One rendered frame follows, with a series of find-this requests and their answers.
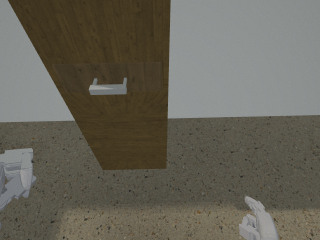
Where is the handle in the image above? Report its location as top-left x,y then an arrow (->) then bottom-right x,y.
89,77 -> 127,95

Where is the drawer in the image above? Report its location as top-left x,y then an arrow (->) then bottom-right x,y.
51,62 -> 162,93

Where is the cabinet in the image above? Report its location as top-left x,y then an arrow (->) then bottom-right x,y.
8,0 -> 171,170

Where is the robot right hand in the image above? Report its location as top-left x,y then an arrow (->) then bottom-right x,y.
239,196 -> 279,240

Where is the robot left hand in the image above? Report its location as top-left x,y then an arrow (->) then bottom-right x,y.
0,148 -> 37,211

